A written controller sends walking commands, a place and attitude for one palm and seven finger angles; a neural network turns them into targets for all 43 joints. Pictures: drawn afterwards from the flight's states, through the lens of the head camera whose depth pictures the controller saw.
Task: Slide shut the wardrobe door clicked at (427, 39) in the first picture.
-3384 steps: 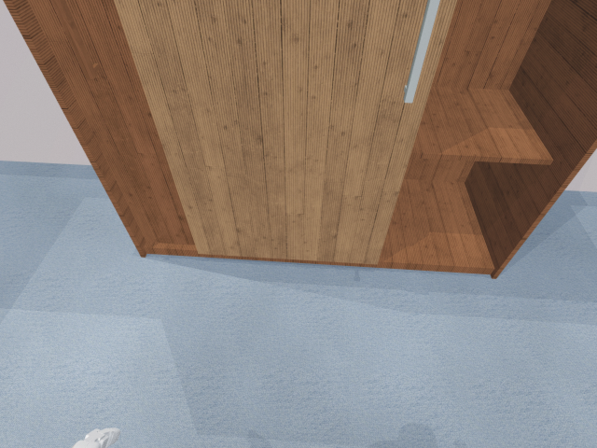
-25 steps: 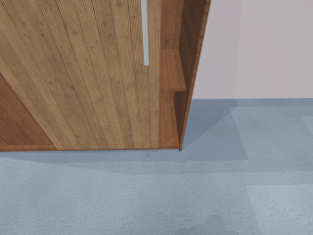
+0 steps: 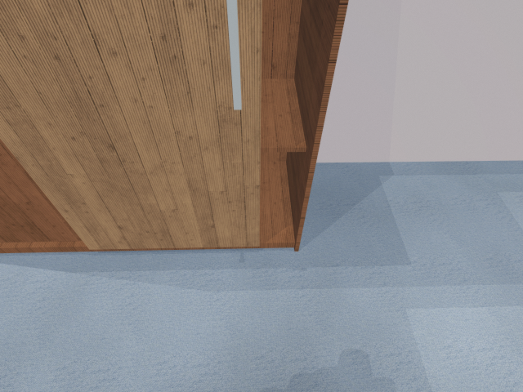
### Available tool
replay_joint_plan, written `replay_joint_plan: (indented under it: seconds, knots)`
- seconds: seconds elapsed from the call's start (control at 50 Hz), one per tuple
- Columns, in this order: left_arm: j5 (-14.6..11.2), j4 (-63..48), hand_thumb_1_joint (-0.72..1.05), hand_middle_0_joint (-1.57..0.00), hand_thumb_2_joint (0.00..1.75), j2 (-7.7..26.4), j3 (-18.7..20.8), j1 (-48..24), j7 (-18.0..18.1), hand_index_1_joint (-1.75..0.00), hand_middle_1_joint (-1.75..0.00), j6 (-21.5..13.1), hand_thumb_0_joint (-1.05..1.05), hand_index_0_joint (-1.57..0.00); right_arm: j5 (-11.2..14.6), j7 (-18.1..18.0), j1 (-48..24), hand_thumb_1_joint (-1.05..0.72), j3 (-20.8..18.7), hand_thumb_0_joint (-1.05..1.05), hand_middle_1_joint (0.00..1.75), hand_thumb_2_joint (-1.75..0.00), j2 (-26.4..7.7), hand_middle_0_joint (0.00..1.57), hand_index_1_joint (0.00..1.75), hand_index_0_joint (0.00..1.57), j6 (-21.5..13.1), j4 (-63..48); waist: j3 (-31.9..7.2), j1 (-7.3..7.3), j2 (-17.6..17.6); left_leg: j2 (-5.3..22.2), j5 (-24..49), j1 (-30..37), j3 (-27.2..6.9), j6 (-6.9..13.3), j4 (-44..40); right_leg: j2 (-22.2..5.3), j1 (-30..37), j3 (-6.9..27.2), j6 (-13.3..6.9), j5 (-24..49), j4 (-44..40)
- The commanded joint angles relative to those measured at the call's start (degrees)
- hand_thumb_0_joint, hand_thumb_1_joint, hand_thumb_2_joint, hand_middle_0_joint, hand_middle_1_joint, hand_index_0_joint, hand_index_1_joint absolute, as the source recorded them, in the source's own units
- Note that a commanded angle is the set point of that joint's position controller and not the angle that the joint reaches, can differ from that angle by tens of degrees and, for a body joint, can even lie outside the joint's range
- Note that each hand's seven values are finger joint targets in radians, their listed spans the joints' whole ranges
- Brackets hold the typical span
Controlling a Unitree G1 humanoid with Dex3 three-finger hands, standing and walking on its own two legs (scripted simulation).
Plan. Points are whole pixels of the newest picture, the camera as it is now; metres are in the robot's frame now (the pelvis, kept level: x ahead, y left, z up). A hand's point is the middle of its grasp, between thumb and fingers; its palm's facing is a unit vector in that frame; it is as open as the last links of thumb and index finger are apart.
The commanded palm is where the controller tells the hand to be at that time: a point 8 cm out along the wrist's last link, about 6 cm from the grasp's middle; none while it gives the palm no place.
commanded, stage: look to check the result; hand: left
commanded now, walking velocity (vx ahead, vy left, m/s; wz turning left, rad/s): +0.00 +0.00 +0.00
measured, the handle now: (234, 39) +0.75 +0.10 +0.17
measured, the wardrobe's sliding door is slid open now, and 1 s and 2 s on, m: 0.16 0.16 0.16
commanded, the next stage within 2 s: take the last steps up to it in 0.36 s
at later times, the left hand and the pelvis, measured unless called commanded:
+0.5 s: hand out of the picture +0.07 +0.20 -0.17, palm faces -0.02 -0.97 -0.26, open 7.4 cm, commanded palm none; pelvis +0.02 -0.01 +0.00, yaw +0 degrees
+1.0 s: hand out of the picture +0.04 +0.15 -0.20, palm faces +0.07 -0.99 -0.14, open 7.4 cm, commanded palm none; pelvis +0.11 -0.01 -0.03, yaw +1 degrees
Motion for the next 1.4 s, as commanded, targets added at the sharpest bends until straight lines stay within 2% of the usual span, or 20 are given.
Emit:
replay_joint_plan:
  seconds: [0.0, 0.48, 0.62, 0.72, 0.76, 0.84, 0.88, 0.9, 0.92, 0.94, 0.96, 1.0, 1.08, 1.16, 1.22, 1.24, 1.26, 1.28, 1.3, 1.38]
  knots:
    - [-0.3, -2.2, 0.90, -0.20, 0.90, 8.7, 1.4, 0.6, 0.7, -0.30, -0.30, -1.2, 0.00, -0.20, 0.4, -0.4, 0.8, -0.90, -1.4, 0.00, 0.30, -0.90, -8.1, 0.20, 0.30, 0.20, -0.7, -2.0, -2.9, -0.09, -0.4, 7.5, 5.6, 2.5, -6.1, 0.2, -3.2, -6.4, -1.0, 5.2, -1.9, 3.8, -4.3]
    - [-0.4, -2.5, 0.90, -0.20, 0.90, 10.5, 1.7, -1.6, 0.6, -0.30, -0.30, -1.6, 0.00, -0.20, 0.2, -0.5, -1.6, -0.90, -1.4, 0.00, 0.30, -0.90, -9.8, 0.20, 0.30, 0.20, -1.1, -1.7, -4.7, -0.11, 0.5, 8.0, 10.1, 4.8, -5.6, -0.3, -3.6, -7.1, 2.3, 5.2, -2.0, 10.8, -4.5]
    - [0.3, -2.0, 0.90, -0.20, 0.90, 6.1, 1.6, 2.8, -0.4, -0.30, -0.30, 0.1, 0.00, -0.20, -0.8, 0.2, 2.8, -0.90, -1.4, 0.00, 0.30, -0.90, -5.8, 0.20, 0.30, 0.20, 0.2, -1.0, 3.7, -0.01, -0.2, 7.7, -18.3, -3.4, -7.4, 1.4, -3.6, -4.6, -5.0, 5.1, -3.3, -17.4, -1.5]
    - [0.2, -2.0, 0.90, -0.20, 0.90, 4.7, 2.3, 6.6, -0.8, -0.30, -0.30, -1.0, 0.00, -0.20, -0.5, -0.3, 5.3, -0.90, -1.6, 0.00, 0.30, -0.90, -4.6, 0.20, 0.30, 0.20, -1.2, -1.5, 1.7, 0.59, 0.2, 8.4, -7.5, -4.3, -7.8, 3.0, 1.9, -4.9, -1.4, 4.6, -4.7, -7.5, 3.9]
    - [0.1, -0.9, 0.90, -0.20, 0.90, 4.6, 2.9, 10.5, -0.4, -0.30, -0.30, -1.6, 0.00, -0.20, -0.3, -0.6, 6.0, -0.90, -1.4, 0.00, 0.30, -0.90, -3.0, 0.20, 0.30, 0.20, -1.9, -1.7, -2.3, 1.43, -2.3, 5.9, 2.6, -6.0, -2.7, 1.9, 9.4, -7.1, 5.7, 6.2, -6.0, 5.3, 5.5]
    - [0.5, 1.0, 0.90, -0.20, 0.90, 5.8, 4.1, 17.8, 0.7, -0.30, -0.30, -1.7, 0.00, -0.20, 0.0, -0.9, 2.1, -0.90, -2.1, 0.00, 0.30, -0.90, -0.4, 0.20, 0.30, 0.20, -1.9, -4.1, 3.5, 3.61, -10.7, 3.9, -21.8, -23.5, 3.7, -0.1, 28.2, -18.2, 14.9, 17.5, -14.9, 22.8, 0.0]
    - [0.8, 0.0, 0.90, -0.20, 0.90, 5.2, 4.2, 14.8, 1.1, -0.30, -0.30, -2.0, 0.00, -0.20, 0.1, -0.5, 3.1, -0.90, -2.4, 0.00, 0.30, -0.90, 0.8, 0.20, 0.30, 0.20, -2.0, -4.9, 4.3, 0.77, -6.1, 6.6, -22.0, -19.5, 1.2, 0.3, 21.9, -18.6, 9.9, 16.1, -14.9, 19.8, 1.9]
    - [0.4, -1.3, 0.90, -0.20, 0.90, 4.8, 4.0, 10.7, 0.9, -0.30, -0.30, -2.1, 0.00, -0.20, -0.1, -0.5, 9.0, -0.90, -2.3, 0.00, 0.30, -0.90, 1.4, 0.20, 0.30, 0.20, -2.2, -3.4, 2.1, -3.37, -3.4, 5.6, -16.0, -7.3, 2.8, 0.9, 11.9, -15.0, 2.6, 10.3, -12.4, 20.6, 7.5]
    - [-0.3, -2.7, 0.90, -0.20, 0.90, 3.6, 4.0, 7.6, 0.3, -0.30, -0.30, -1.9, 0.00, -0.20, -0.7, -0.7, 19.0, -0.90, -2.6, 0.00, 0.30, -0.90, 0.1, 0.20, 0.30, 0.20, -2.6, 0.2, -0.8, -7.07, 3.1, 5.3, -7.3, 8.0, -0.4, 2.7, 2.0, -7.5, -8.2, 3.2, -8.3, 17.5, 21.0]
    - [-0.7, -5.2, 0.90, -0.20, 0.90, -0.7, 3.2, 7.5, -0.5, -0.30, -0.30, -1.8, 0.00, -0.20, -1.9, -1.5, 27.7, -0.90, -4.3, 0.00, 0.30, -0.90, -6.7, 0.20, 0.30, 0.20, -3.1, 3.4, -2.9, -8.08, 21.1, 22.2, -0.7, 18.7, -23.5, 9.0, -4.4, 1.3, -25.7, -5.0, -2.7, -8.5, 40.1]
    - [0.2, -7.4, 0.90, -0.20, 0.90, 1.0, 3.4, 3.3, -0.4, -0.30, -0.30, -2.1, 0.00, -0.20, -1.5, -1.6, 29.0, -0.90, -4.1, 0.00, 0.30, -0.90, -7.1, 0.20, 0.30, 0.20, -2.3, 3.4, 0.4, -8.24, 14.7, 29.1, -1.2, 15.2, -31.6, 13.5, -8.2, 0.0, -31.6, -0.6, -3.5, -20.8, 48.5]
    - [0.7, -7.7, 0.90, -0.20, 0.90, 0.8, 3.7, -0.4, -0.9, -0.30, -0.30, -1.7, 0.00, -0.20, -1.2, -1.5, 21.6, -0.90, -3.3, 0.00, 0.30, -0.90, -3.6, 0.20, 0.30, 0.20, -2.7, 0.4, 9.6, -4.49, 1.4, 27.6, -1.4, 2.8, -26.5, 12.7, -10.0, -5.8, -33.3, 2.5, -3.0, -14.0, 50.5]
    - [0.1, -7.5, 0.90, -0.20, 0.90, -2.4, 3.1, 1.6, -2.4, -0.30, -0.30, -1.1, 0.00, -0.20, -0.9, -1.8, 17.0, -0.90, -3.1, 0.00, 0.30, -0.90, -3.1, 0.20, 0.30, 0.20, -4.0, -0.2, 3.2, -1.58, 8.6, 18.0, 18.3, 6.8, -5.2, 7.7, -5.4, -6.7, -26.0, -1.8, -1.1, -7.9, 32.0]
    - [-0.1, -7.7, 0.90, -0.20, 0.90, -2.3, 3.1, -0.4, -2.6, -0.30, -0.30, -0.7, 0.00, -0.20, -1.0, -1.5, 17.3, -0.90, -3.5, 0.00, 0.30, -0.90, -3.8, 0.20, 0.30, 0.20, -2.9, -0.4, 2.7, -1.97, 8.7, 16.4, 14.7, 1.7, -0.8, 6.0, -4.0, -3.0, -14.7, -7.6, -1.5, -1.9, 18.8]
    - [0.1, -5.8, 0.90, -0.20, 0.90, 0.8, 4.1, 6.5, -2.4, -0.30, -0.30, -0.9, 0.00, -0.20, -0.8, -1.1, 15.8, -0.90, -3.5, 0.00, 0.30, -0.90, -3.8, 0.20, 0.30, 0.20, -2.1, -0.7, 1.2, 2.42, 5.2, 14.0, 10.7, -4.7, 2.1, 3.5, 5.1, -0.6, 0.4, -8.8, -2.4, 1.3, 12.8]
    - [0.3, -3.9, 0.90, -0.20, 0.90, 3.5, 4.8, 13.4, -2.1, -0.30, -0.30, -1.5, 0.00, -0.20, -0.3, -0.7, 15.6, -0.90, -3.3, 0.00, 0.30, -0.90, -2.5, 0.20, 0.30, 0.20, -2.1, -1.0, -1.9, 5.66, 0.3, 10.2, 8.8, -9.6, 4.4, 1.7, 16.4, -2.9, 10.3, -3.9, -4.2, 1.0, 10.2]
    - [0.6, -1.8, 0.90, -0.20, 0.90, 9.0, 6.1, 20.3, -1.3, -0.30, -0.30, -2.2, 0.00, -0.20, 0.8, -0.2, 17.3, -0.90, -2.8, 0.00, 0.30, -0.90, 0.7, 0.20, 0.30, 0.20, -2.4, -2.1, -8.5, 7.42, -14.2, 2.5, -7.7, -18.4, 8.8, -0.5, 33.9, -16.3, 19.2, 15.5, -10.2, 1.9, 2.9]
    - [-0.3, -2.2, 0.90, -0.20, 0.90, 12.5, 6.4, 20.6, -0.8, -0.30, -0.30, -1.9, 0.00, -0.20, 1.1, -0.2, 14.3, -0.90, -2.7, 0.00, 0.30, -0.90, 0.8, 0.20, 0.30, 0.20, -1.9, -4.2, -9.3, 7.21, -18.5, 1.4, -30.4, -23.1, 4.2, -0.2, 50.5, -25.4, 16.5, 28.6, -16.1, -0.5, -6.3]
    - [-0.3, -4.4, 0.90, -0.20, 0.90, 10.7, 6.0, 13.1, 0.1, -0.30, -0.30, -1.1, 0.00, -0.20, 1.0, 0.0, 11.9, -0.90, -3.0, 0.00, 0.30, -0.90, 0.4, 0.20, 0.30, 0.20, -1.1, -5.4, -3.8, 4.86, -10.6, 5.5, -29.9, -23.1, -0.2, 0.1, 52.4, -24.9, 4.3, 28.1, -17.0, -18.8, -9.5]
    - [1.1, -9.3, 0.90, -0.20, 0.90, 4.4, 3.9, -3.3, 1.3, -0.30, -0.30, -0.6, 0.00, -0.20, 0.1, 0.0, 17.4, -0.90, -1.4, 0.00, 0.30, -0.90, 4.3, 0.20, 0.30, 0.20, 0.6, -2.1, -2.3, -3.67, -6.6, 7.3, -18.6, -5.3, -0.5, -1.2, 28.2, -16.9, -14.8, 6.4, -9.7, 5.1, -4.4]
